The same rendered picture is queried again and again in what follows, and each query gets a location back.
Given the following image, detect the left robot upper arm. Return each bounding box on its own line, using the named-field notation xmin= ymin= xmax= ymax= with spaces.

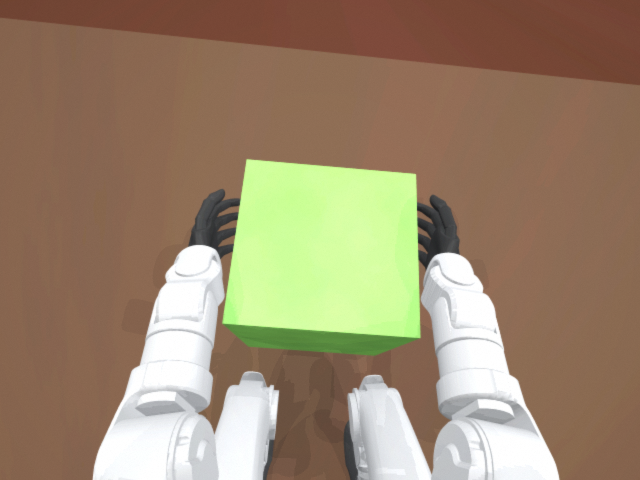
xmin=94 ymin=411 xmax=219 ymax=480

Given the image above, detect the robot right hand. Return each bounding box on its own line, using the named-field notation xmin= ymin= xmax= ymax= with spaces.
xmin=417 ymin=195 xmax=460 ymax=270

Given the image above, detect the left robot forearm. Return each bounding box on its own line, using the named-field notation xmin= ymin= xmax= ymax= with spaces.
xmin=93 ymin=245 xmax=225 ymax=480

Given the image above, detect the robot left hand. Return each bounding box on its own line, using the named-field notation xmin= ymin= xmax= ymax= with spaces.
xmin=188 ymin=189 xmax=241 ymax=259

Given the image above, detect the right robot shin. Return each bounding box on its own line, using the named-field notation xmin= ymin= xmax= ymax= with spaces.
xmin=353 ymin=375 xmax=403 ymax=480

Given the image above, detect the right robot forearm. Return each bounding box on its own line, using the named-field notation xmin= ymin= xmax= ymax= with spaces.
xmin=421 ymin=253 xmax=559 ymax=478

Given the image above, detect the right robot upper arm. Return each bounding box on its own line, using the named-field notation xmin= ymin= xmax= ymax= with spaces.
xmin=431 ymin=417 xmax=559 ymax=480

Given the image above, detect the carton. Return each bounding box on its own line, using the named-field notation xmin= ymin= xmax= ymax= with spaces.
xmin=222 ymin=159 xmax=421 ymax=356

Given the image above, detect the robot left thigh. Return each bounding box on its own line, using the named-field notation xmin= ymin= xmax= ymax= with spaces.
xmin=214 ymin=380 xmax=279 ymax=480

